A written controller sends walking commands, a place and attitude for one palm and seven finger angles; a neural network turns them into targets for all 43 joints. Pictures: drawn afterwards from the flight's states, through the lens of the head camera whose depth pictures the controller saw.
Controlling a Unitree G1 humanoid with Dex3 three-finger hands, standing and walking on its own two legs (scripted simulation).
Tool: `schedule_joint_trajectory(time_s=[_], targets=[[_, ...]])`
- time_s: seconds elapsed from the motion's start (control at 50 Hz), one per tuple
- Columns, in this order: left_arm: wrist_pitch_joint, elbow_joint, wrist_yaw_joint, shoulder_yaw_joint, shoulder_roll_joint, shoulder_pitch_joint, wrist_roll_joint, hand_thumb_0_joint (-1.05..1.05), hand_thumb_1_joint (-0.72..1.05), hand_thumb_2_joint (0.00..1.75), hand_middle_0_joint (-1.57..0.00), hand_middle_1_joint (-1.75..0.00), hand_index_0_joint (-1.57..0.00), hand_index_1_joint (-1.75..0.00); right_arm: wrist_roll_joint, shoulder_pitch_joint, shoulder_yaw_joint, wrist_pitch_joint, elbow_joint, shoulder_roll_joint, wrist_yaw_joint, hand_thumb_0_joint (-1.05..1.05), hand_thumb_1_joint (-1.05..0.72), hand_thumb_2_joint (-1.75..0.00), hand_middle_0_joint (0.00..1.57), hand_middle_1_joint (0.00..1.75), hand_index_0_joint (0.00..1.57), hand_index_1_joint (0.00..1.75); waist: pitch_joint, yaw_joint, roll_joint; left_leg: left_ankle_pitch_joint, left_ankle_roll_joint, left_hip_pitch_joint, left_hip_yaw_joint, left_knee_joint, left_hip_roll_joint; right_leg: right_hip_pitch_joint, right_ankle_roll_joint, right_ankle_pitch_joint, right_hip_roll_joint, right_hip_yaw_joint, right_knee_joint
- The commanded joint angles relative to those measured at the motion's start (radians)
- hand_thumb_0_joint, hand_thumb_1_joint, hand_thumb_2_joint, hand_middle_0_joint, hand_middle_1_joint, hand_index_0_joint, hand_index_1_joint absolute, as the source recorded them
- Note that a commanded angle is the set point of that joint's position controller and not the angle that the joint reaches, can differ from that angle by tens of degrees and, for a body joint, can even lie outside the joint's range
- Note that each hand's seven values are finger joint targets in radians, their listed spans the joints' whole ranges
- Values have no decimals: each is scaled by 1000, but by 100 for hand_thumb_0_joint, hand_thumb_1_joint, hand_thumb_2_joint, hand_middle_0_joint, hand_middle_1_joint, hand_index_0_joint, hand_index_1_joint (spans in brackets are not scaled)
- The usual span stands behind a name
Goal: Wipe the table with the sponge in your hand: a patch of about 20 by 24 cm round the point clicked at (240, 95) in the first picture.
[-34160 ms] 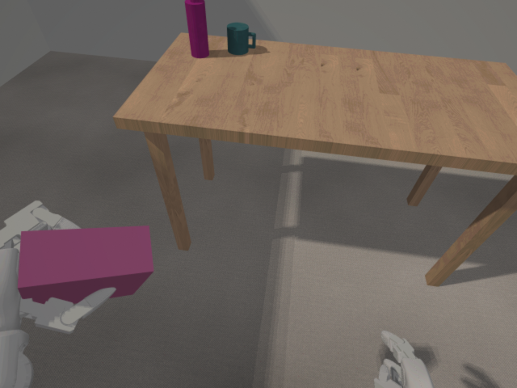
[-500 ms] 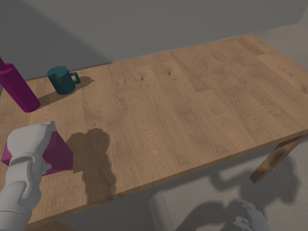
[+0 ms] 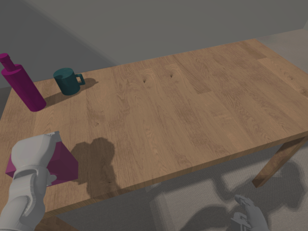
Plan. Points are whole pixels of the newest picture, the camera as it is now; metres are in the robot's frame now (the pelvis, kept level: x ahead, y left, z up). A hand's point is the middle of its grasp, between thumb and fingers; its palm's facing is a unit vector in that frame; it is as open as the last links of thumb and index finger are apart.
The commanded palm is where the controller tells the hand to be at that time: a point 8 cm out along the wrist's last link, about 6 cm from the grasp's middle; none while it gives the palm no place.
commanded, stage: lift the sponge slowly off the table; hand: left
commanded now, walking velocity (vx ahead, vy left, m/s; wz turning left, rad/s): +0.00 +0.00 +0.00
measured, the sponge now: (50, 170) +0.25 +0.33 +0.01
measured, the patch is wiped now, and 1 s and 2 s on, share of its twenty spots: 1.00 1.00 1.00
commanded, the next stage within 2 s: bring the sponge back beside the body in 1.98 s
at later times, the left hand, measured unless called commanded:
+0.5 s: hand (43, 163) +0.24 +0.32 +0.06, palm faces -0.04 -0.07 -1.00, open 9.2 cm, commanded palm +0.22 +0.32 +0.13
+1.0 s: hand (41, 154) +0.25 +0.31 +0.10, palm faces -0.01 -0.06 -1.00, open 9.2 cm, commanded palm +0.22 +0.31 +0.16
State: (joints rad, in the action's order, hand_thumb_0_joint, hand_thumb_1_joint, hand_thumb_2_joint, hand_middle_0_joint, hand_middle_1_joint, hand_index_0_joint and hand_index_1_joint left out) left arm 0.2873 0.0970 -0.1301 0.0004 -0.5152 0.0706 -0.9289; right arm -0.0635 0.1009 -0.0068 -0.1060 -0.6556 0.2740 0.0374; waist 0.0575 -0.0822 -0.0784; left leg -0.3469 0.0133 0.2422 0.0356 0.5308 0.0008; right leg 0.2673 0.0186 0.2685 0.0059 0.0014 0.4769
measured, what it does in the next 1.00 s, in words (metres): stands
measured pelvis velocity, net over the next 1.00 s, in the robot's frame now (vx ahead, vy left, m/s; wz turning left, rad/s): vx -0.01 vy -0.01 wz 0.02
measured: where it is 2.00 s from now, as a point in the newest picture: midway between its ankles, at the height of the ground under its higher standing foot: outside the picture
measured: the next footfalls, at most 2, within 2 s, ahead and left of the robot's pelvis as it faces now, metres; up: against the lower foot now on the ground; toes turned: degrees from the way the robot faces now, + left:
none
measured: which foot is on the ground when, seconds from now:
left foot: down 0.00-1.00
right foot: down 0.00-1.00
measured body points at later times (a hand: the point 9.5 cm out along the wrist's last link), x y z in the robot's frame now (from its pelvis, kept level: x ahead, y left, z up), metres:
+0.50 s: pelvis +0.00 +0.00 +0.00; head +0.01 -0.02 +0.45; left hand +0.24 +0.32 +0.12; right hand +0.21 -0.23 -0.09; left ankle -0.05 +0.11 -0.74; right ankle -0.02 -0.14 -0.74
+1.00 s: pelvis -0.01 -0.01 +0.01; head +0.00 -0.04 +0.46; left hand +0.24 +0.31 +0.15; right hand +0.22 -0.22 -0.09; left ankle -0.05 +0.11 -0.74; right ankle -0.02 -0.14 -0.74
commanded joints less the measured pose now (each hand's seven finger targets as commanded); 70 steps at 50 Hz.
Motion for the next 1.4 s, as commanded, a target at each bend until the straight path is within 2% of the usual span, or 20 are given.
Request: schedule_joint_trajectory(time_s=[0.0, 0.02, 0.14, 0.18, 0.22, 0.28, 0.52, 0.56, 0.68, 0.72, 0.78, 0.9, 0.92, 1.02, 1.04, 1.12, 1.16, 1.28, 1.34, 1.38], targets=[[24, -60, 22, 73, -156, -126, 27, 0, 10, 130, -120, -160, -120, -160, 5, -144, 43, 49, 154, 121, 22, 0, -90, -90, 20, 30, 20, 30, 104, -2, 84, 319, 25, 5, -18, -79, -32, -127, -77, -270, -39, -40, -41], [17, -92, 23, 105, -200, -164, 20, 0, 10, 130, -120, -160, -120, -160, 5, -160, 40, 51, 158, 126, 24, 0, -90, -90, 20, 30, 20, 30, 128, -6, 57, 326, 25, -8, -11, -80, -30, -136, -85, -268, -44, -22, -39], [-9, -148, 31, 137, -229, -133, 20, 0, 10, 130, -120, -160, -120, -160, 13, -146, 45, 56, 165, 118, 25, 0, -90, -90, 20, 30, 20, 30, 201, -14, 38, 401, 28, -36, -12, -69, -36, -196, -83, -355, -37, -28, -27], [-16, -163, 32, 120, -197, -88, 30, 0, 10, 130, -120, -160, -120, -160, 14, -147, 45, 56, 166, 114, 21, 0, -90, -90, 20, 30, 20, 30, 186, -13, 32, 430, 25, -41, -13, -71, -33, -194, -81, -385, -38, -34, -29], [-18, -197, 31, 160, -246, -120, 29, 0, 10, 130, -120, -160, -120, -160, 13, -167, 42, 56, 173, 122, 22, 0, -90, -90, 20, 30, 20, 30, 166, -17, 24, 421, 25, -41, -7, -78, -30, -187, -86, -364, -45, -20, -35], [-12, -186, 25, 140, -225, -133, 24, 0, 10, 130, -120, -160, -120, -160, 15, -147, 47, 56, 162, 118, 23, 0, -90, -90, 20, 30, 20, 30, 140, -8, 27, 423, 25, -42, -10, -81, -29, -169, -82, -342, -43, -40, -42], [-17, -328, 25, 202, -317, -204, 13, 0, 10, 130, -120, -160, -120, -160, 18, -193, 36, 63, 171, 114, 32, 0, -90, -90, 20, 30, 20, 30, 197, -21, -39, 467, 24, -104, -4, -98, -33, -226, -91, -369, -48, -16, -55], [-13, -315, 28, 162, -269, -197, 12, 0, 10, 130, -120, -160, -120, -160, 21, -176, 38, 65, 167, 105, 32, 0, -90, -90, 20, 30, 20, 30, 184, -15, -28, 487, 22, -105, -6, -99, -30, -216, -86, -362, -44, -42, -57], [18, -288, 49, 147, -262, -204, 21, 0, 10, 130, -120, -160, -120, -160, 18, -187, 31, 58, 160, 110, 32, 0, -90, -90, 20, 30, 20, 30, 150, -12, 2, 460, 21, -100, -6, -120, -30, -216, -84, -342, -44, -45, -77], [28, -313, 60, 177, -302, -230, 25, 0, 10, 130, -120, -160, -120, -160, 14, -219, 24, 54, 172, 115, 32, 0, -90, -90, 20, 30, 20, 30, 157, -19, -4, 439, 22, -106, -3, -129, -30, -229, -90, -328, -48, -23, -82], [37, -277, 78, 131, -274, -292, 21, 0, 10, 130, -120, -160, -120, -160, 15, -203, 21, 51, 161, 113, 36, 0, -90, -90, 20, 30, 20, 30, 133, -3, 22, 415, 23, -100, -10, -138, -31, -214, -83, -307, -42, -42, -95], [32, -281, 103, 128, -290, -336, 18, 0, 10, 130, -120, -160, -120, -160, 14, -212, 15, 50, 167, 112, 43, 0, -90, -90, 20, 30, 20, 30, 146, -7, -1, 396, 26, -112, -13, -149, -35, -229, -84, -285, -41, -40, -106], [30, -299, 103, 173, -336, -347, 18, 0, 10, 130, -120, -160, -120, -160, 11, -231, 10, 56, 176, 114, 43, 0, -90, -90, 20, 30, 20, 30, 162, -15, -18, 394, 26, -117, -7, -153, -33, -240, -91, -277, -47, -24, -105], [20, -341, 108, 206, -358, -287, 26, 0, 10, 130, -120, -160, -120, -160, 11, -236, 14, 56, 184, 115, 36, 0, -90, -90, 20, 30, 20, 30, 198, -32, -49, 443, 25, -129, -5, -148, -37, -284, -93, -342, -44, -16, -96], [22, -335, 108, 183, -331, -293, 29, 0, 10, 130, -120, -160, -120, -160, 13, -218, 14, 56, 181, 108, 37, 0, -90, -90, 20, 30, 20, 30, 201, -26, -22, 446, 27, -124, -13, -139, -40, -283, -86, -348, -36, -32, -91], [35, -347, 117, 236, -373, -240, 53, 0, 10, 130, -120, -160, -120, -160, 9, -242, 15, 50, 193, 118, 30, 0, -90, -90, 20, 30, 20, 30, 174, -41, -6, 440, 27, -110, -6, -147, -38, -290, -88, -362, -40, -11, -94], [42, -307, 125, 211, -356, -264, 52, 0, 10, 130, -120, -160, -120, -160, 8, -218, 17, 47, 178, 119, 34, 0, -90, -90, 20, 30, 20, 30, 152, -23, 36, 427, 28, -99, -16, -141, -38, -270, -79, -355, -35, -29, -96], [35, -278, 160, 184, -366, -352, 62, 0, 10, 130, -120, -160, -120, -160, 2, -215, 11, 53, 170, 125, 49, 0, -90, -90, 20, 30, 20, 30, 109, 1, 32, 368, 32, -97, -17, -149, -39, -228, -72, -286, -34, -33, -119], [0, -351, 165, 212, -407, -402, 58, 0, 10, 130, -120, -160, -120, -160, 5, -215, 11, 72, 184, 118, 54, 0, -90, -90, 20, 30, 20, 30, 193, -8, -9, 395, 37, -130, -12, -136, -46, -268, -78, -308, -29, -25, -106], [-11, -315, 169, 228, -415, -352, 60, 0, 10, 130, -120, -160, -120, -160, 9, -202, 12, 64, 172, 119, 57, 0, -90, -90, 20, 30, 20, 30, 173, -10, -9, 409, 34, -128, -16, -139, -45, -269, -76, -333, -30, -29, -112]])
